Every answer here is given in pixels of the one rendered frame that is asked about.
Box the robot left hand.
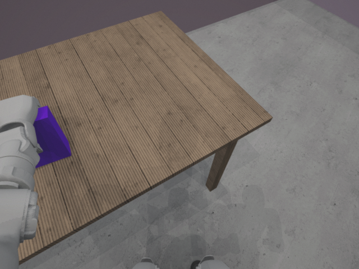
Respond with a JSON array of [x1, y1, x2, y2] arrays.
[[0, 95, 43, 154]]

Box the robot shin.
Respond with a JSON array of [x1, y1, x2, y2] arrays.
[[141, 258, 154, 264], [199, 256, 214, 264]]

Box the robot left forearm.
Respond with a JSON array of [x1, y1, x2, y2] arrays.
[[0, 119, 40, 192]]

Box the right robot shin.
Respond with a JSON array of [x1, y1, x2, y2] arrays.
[[199, 256, 214, 264]]

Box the table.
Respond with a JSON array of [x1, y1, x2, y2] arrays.
[[0, 11, 273, 265]]

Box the sponge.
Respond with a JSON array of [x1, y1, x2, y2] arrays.
[[33, 106, 71, 168]]

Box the robot left upper arm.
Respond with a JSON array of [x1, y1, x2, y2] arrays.
[[0, 189, 39, 269]]

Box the left robot shin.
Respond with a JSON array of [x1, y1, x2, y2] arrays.
[[141, 258, 154, 264]]

